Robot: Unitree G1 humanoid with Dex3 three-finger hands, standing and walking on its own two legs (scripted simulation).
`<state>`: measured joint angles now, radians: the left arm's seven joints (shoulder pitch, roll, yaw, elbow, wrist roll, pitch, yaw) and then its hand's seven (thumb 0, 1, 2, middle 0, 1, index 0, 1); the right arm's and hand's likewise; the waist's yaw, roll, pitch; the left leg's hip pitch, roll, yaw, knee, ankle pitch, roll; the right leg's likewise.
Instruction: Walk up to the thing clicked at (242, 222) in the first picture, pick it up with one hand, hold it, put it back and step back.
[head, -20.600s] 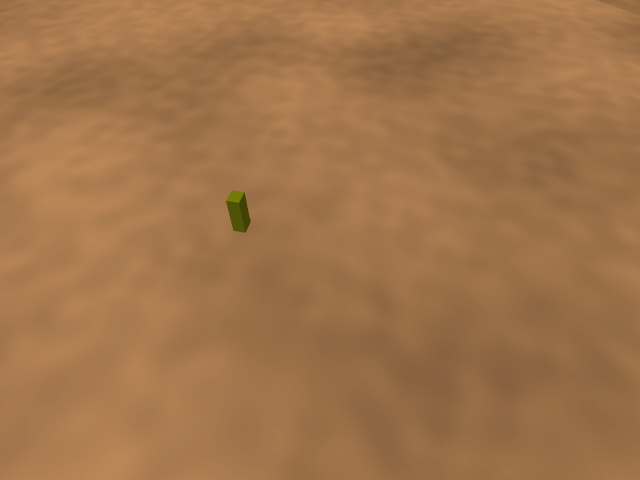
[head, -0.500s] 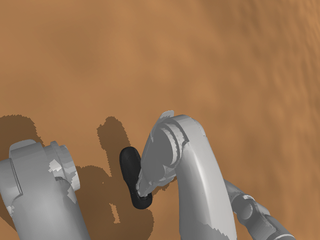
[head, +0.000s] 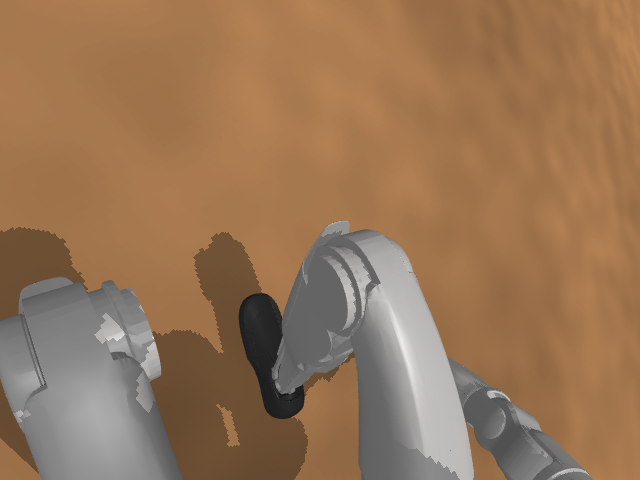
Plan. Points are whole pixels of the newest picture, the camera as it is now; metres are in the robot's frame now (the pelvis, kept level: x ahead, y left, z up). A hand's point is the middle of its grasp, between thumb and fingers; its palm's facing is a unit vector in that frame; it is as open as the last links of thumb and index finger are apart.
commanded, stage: loosen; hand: left
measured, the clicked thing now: out of the picture +0.46 +0.38 -0.19
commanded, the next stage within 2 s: none
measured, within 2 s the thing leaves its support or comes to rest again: neither
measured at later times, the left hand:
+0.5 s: hand out of the picture +0.45 +0.39 -0.16, palm faces +0.63 -0.78 -0.06, open 9.7 cm
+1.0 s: hand out of the picture +0.44 +0.39 -0.17, palm faces +0.64 -0.77 -0.09, open 9.7 cm
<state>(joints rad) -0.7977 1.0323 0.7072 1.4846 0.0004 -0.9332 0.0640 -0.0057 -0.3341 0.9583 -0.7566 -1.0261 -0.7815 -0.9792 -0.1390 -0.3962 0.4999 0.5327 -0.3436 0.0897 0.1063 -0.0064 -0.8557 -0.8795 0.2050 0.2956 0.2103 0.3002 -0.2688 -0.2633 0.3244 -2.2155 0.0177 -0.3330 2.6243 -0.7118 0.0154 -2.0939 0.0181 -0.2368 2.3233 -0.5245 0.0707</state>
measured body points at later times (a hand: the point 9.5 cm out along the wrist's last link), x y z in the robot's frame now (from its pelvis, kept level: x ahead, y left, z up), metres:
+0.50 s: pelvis +0.00 +0.00 +0.00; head +0.25 +0.18 +0.32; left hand +0.41 +0.43 -0.15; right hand +0.15 -0.26 -0.04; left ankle +0.08 +0.12 -0.26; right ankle +0.16 -0.12 -0.26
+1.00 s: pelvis +0.00 +0.00 +0.00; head +0.24 +0.18 +0.32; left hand +0.40 +0.43 -0.16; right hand +0.16 -0.26 -0.03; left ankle +0.08 +0.12 -0.26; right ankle +0.16 -0.12 -0.26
